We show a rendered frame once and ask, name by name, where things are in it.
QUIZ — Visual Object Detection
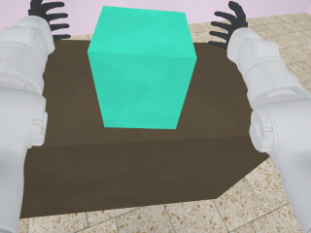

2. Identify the left robot forearm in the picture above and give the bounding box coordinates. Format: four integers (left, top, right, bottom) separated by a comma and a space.
0, 16, 55, 96

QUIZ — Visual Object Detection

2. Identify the right robot forearm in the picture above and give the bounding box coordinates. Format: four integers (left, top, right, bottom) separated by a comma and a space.
226, 27, 311, 110

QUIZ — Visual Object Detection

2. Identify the carton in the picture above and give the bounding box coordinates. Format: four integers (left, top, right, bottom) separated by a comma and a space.
87, 6, 197, 129

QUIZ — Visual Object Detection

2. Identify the right robot hand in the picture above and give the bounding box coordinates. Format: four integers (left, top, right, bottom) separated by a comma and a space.
208, 1, 248, 51

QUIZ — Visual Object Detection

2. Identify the robot right upper arm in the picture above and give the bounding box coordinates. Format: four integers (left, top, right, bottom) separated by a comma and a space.
249, 97, 311, 233

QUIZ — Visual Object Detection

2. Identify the left robot hand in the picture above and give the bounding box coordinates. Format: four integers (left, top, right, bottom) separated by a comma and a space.
28, 0, 71, 41

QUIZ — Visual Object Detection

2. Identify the pedestal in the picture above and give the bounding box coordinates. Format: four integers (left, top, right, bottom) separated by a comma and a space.
19, 40, 270, 219

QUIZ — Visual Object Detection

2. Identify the robot left upper arm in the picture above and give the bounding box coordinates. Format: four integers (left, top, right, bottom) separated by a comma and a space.
0, 86, 48, 233

